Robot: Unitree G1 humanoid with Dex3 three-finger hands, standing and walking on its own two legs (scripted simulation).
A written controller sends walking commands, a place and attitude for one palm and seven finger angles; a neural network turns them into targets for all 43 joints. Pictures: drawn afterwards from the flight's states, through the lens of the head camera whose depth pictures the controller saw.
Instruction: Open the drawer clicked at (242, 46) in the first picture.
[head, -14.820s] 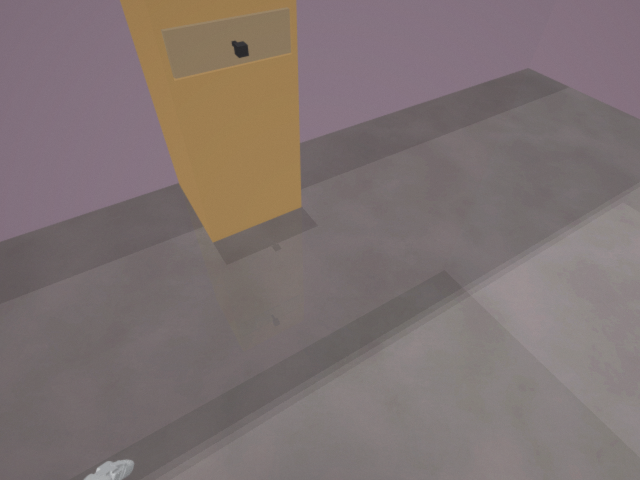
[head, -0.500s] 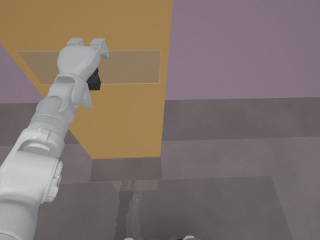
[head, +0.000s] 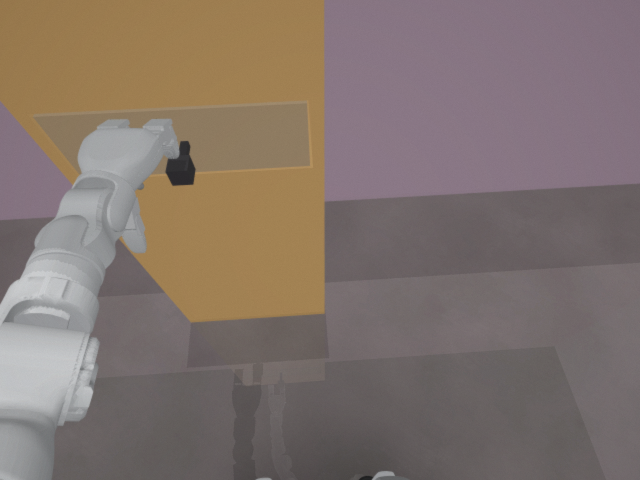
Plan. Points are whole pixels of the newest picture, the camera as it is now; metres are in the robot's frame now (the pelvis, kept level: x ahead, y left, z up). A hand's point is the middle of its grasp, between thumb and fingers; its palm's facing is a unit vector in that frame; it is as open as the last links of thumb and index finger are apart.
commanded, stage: move the hooked fingers above the handle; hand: left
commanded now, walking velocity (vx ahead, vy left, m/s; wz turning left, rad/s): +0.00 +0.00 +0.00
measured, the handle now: (182, 161) +0.56 +0.20 +0.02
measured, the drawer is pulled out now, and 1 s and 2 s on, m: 0.00 0.00 0.00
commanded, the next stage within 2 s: lower the fingers behind the handle in 1.74 s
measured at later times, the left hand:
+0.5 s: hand (157, 174) +0.49 +0.21 +0.07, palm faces -0.13 -0.04 -0.99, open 13.7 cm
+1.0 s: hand (189, 157) +0.51 +0.16 +0.08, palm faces -0.03 -0.10 -0.99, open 13.8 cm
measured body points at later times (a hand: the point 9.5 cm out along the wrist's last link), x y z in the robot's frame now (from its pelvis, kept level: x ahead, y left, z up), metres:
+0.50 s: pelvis +0.01 +0.01 +0.00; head +0.08 -0.01 +0.45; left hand +0.49 +0.21 +0.12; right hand +0.04 -0.25 -0.13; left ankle -0.01 +0.11 -0.72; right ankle +0.00 -0.11 -0.72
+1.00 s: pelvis +0.02 +0.01 +0.00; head +0.09 +0.00 +0.45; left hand +0.51 +0.17 +0.14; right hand +0.04 -0.27 -0.13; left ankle -0.01 +0.11 -0.72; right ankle +0.00 -0.11 -0.72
